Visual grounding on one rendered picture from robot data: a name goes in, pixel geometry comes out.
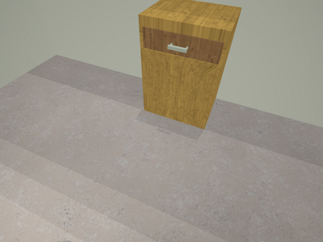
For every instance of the cabinet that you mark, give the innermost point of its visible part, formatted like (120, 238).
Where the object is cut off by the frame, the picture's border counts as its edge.
(178, 87)

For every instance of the drawer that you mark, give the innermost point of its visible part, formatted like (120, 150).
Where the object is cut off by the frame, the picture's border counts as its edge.
(201, 49)

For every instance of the handle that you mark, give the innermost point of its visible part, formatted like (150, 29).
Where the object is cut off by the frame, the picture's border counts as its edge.
(177, 48)

